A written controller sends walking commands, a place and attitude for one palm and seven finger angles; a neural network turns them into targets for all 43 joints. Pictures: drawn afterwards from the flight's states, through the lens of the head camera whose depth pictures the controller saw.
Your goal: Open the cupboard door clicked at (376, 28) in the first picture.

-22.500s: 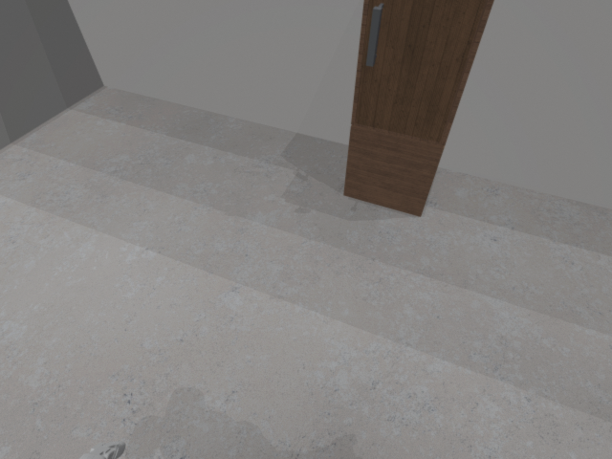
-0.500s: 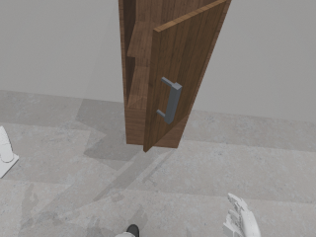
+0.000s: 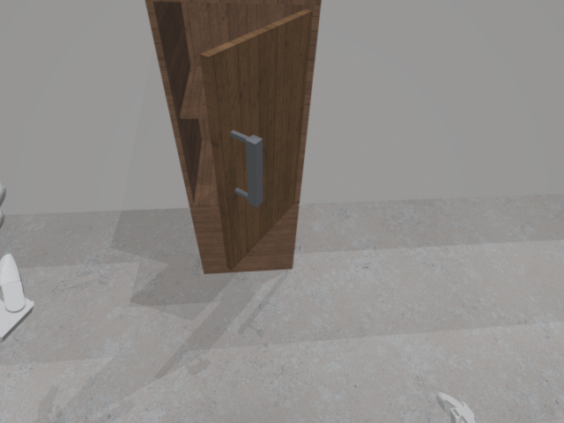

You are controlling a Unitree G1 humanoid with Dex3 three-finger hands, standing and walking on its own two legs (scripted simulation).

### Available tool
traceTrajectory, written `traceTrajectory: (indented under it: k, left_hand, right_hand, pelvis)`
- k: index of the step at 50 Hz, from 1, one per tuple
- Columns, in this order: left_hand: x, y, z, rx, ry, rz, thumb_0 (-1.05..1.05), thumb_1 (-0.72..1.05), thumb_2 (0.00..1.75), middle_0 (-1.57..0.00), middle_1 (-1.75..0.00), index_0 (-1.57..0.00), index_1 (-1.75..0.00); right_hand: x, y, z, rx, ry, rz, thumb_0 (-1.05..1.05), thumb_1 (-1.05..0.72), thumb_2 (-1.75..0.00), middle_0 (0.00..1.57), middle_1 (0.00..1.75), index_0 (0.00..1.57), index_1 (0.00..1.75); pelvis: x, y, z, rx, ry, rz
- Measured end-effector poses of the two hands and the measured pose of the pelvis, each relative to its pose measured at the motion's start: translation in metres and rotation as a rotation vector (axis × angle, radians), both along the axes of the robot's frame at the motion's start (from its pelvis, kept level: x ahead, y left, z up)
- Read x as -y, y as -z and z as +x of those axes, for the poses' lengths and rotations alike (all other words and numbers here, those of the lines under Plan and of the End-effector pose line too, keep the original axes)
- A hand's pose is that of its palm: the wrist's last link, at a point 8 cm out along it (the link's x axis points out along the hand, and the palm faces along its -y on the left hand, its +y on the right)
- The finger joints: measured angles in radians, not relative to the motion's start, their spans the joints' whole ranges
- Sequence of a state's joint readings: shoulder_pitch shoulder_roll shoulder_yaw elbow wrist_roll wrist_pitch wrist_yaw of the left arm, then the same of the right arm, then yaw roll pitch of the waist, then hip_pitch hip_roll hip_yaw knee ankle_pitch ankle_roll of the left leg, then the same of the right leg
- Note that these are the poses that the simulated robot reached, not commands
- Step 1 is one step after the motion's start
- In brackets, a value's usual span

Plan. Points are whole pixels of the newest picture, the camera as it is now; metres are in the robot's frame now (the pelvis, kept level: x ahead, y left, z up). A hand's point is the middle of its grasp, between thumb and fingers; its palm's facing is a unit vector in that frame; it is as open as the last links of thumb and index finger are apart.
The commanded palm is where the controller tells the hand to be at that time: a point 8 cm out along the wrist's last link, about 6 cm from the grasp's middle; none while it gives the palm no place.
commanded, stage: stop stepping back and stand still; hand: left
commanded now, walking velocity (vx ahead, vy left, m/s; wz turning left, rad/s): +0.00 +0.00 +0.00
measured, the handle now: (246, 169) +0.61 +0.09 +0.02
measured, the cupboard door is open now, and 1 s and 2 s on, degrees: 51 51 51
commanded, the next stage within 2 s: let the arm hang, fingers relaxed in 0.46 s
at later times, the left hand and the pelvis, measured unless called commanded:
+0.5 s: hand (17, 326) +0.18 +0.27 +0.16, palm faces +0.44 -0.79 -0.44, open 7.5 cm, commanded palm +0.13 +0.29 +0.19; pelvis -0.02 +0.00 +0.01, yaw -2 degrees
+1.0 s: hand out of the picture -0.11 +0.17 -0.17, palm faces +0.01 -0.99 -0.15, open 7.3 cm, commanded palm none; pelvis -0.06 +0.00 +0.01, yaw +1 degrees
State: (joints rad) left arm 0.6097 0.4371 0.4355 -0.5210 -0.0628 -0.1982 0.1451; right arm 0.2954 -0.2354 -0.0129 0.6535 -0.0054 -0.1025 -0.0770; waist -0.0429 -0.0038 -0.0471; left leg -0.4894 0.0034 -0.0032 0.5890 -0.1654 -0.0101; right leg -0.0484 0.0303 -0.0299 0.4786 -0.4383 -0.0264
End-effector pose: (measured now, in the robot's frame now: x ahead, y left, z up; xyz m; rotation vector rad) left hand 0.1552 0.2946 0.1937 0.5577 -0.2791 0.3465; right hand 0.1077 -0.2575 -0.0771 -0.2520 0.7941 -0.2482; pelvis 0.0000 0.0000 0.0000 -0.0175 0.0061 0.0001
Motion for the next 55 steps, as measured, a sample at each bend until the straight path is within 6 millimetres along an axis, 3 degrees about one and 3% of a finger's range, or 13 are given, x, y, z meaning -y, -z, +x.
traceTrajectory:
  k: [4, 9, 17, 24, 28, 30, 34, 36, 39, 43, 49, 52, 55]
  left_hand:
    - [-0.003, 0.003, -0.007, 0.035, -0.014, -0.007, 0.02, 0.88, 0.90, -0.21, -0.30, -0.21, -0.30]
    - [-0.011, 0.012, 0.004, 0.023, -0.056, -0.059, 0.02, 0.88, 0.90, -0.21, -0.30, -0.21, -0.30]
    - [0.018, 0.002, -0.018, -0.055, 0.024, -0.009, 0.02, 0.89, 0.90, -0.21, -0.30, -0.21, -0.30]
    - [-0.005, 0.015, -0.018, -0.058, -0.082, -0.057, 0.01, 0.88, 0.89, -0.21, -0.30, -0.21, -0.30]
    - [-0.002, 0.016, -0.012, -0.068, -0.073, -0.072, 0.02, 0.89, 0.90, -0.21, -0.30, -0.21, -0.30]
    - [0.001, 0.037, -0.004, -0.158, -0.027, -0.061, 0.01, 0.89, 0.90, -0.20, -0.30, -0.20, -0.30]
    - [0.003, 0.149, 0.000, -0.621, -0.030, -0.191, 0.01, 0.90, 0.90, -0.20, -0.30, -0.19, -0.29]
    - [0.012, 0.208, -0.019, -0.859, -0.050, -0.272, 0.01, 0.90, 0.90, -0.20, -0.30, -0.19, -0.29]
    - [0.035, 0.277, -0.069, -1.163, -0.076, -0.387, 0.01, 0.90, 0.90, -0.20, -0.30, -0.19, -0.29]
    - [0.071, 0.326, -0.151, -1.466, -0.111, -0.525, 0.01, 0.91, 0.89, -0.20, -0.30, -0.19, -0.29]
    - [0.077, 0.336, -0.257, -1.721, -0.284, -0.632, 0.02, 0.94, 0.89, -0.20, -0.30, -0.20, -0.29]
    - [0.074, 0.329, -0.291, -1.791, -0.358, -0.643, 0.01, 0.93, 0.89, -0.20, -0.30, -0.20, -0.29]
    - [0.069, 0.322, -0.310, -1.828, -0.410, -0.634, 0.01, 0.92, 0.89, -0.20, -0.30, -0.20, -0.29]
  right_hand:
    - [0.000, 0.008, -0.008, -0.026, 0.008, -0.005, 0.02, -0.91, -0.90, 0.20, 0.29, 0.20, 0.30]
    - [-0.015, 0.005, -0.003, 0.011, -0.014, 0.028, 0.02, -0.91, -0.89, 0.20, 0.29, 0.20, 0.30]
    - [-0.029, -0.007, 0.006, 0.089, -0.062, 0.103, 0.02, -0.91, -0.89, 0.20, 0.30, 0.21, 0.30]
    - [-0.020, -0.001, 0.009, 0.021, -0.072, 0.051, 0.01, -0.91, -0.89, 0.20, 0.30, 0.21, 0.30]
    - [-0.019, -0.009, 0.011, 0.061, -0.071, 0.049, 0.02, -0.91, -0.89, 0.20, 0.30, 0.20, 0.30]
    - [-0.016, -0.004, 0.011, 0.060, -0.104, 0.064, 0.01, -0.91, -0.89, 0.20, 0.29, 0.20, 0.30]
    - [-0.003, 0.018, -0.003, -0.051, -0.107, 0.067, 0.01, -0.91, -0.89, 0.20, 0.30, 0.21, 0.30]
    - [0.003, 0.024, -0.018, -0.107, -0.085, 0.060, 0.01, -0.91, -0.89, 0.20, 0.30, 0.21, 0.30]
    - [0.012, 0.028, -0.049, -0.209, -0.048, 0.042, 0.01, -0.91, -0.89, 0.20, 0.29, 0.20, 0.30]
    - [0.017, 0.031, -0.100, -0.389, 0.002, 0.022, 0.01, -0.91, -0.89, 0.20, 0.29, 0.20, 0.30]
    - [0.006, 0.038, -0.169, -0.636, 0.053, 0.043, 0.01, -0.91, -0.89, 0.20, 0.29, 0.20, 0.30]
    - [-0.005, 0.043, -0.189, -0.704, 0.065, 0.077, 0.01, -0.91, -0.89, 0.20, 0.29, 0.20, 0.30]
    - [-0.017, 0.049, -0.198, -0.728, 0.073, 0.115, 0.01, -0.91, -0.89, 0.20, 0.29, 0.20, 0.30]
  pelvis:
    - [-0.003, 0.003, 0.005, 0.009, 0.011, -0.009]
    - [-0.003, 0.000, -0.011, 0.024, 0.024, 0.020]
    - [0.008, -0.008, -0.024, -0.006, 0.031, 0.005]
    - [0.003, -0.008, -0.021, 0.006, 0.026, 0.010]
    - [0.002, -0.010, -0.029, 0.009, 0.033, 0.013]
    - [0.001, -0.008, -0.034, -0.006, 0.025, 0.005]
    - [-0.005, -0.003, -0.045, -0.005, 0.012, -0.001]
    - [-0.005, -0.001, -0.049, 0.005, 0.009, 0.002]
    - [-0.003, -0.002, -0.053, 0.020, 0.008, 0.006]
    - [0.000, -0.006, -0.057, 0.029, 0.005, 0.004]
    - [0.004, -0.010, -0.057, 0.029, -0.009, -0.006]
    - [0.004, -0.011, -0.057, 0.032, -0.012, -0.008]
    - [0.003, -0.011, -0.056, 0.037, -0.012, -0.007]
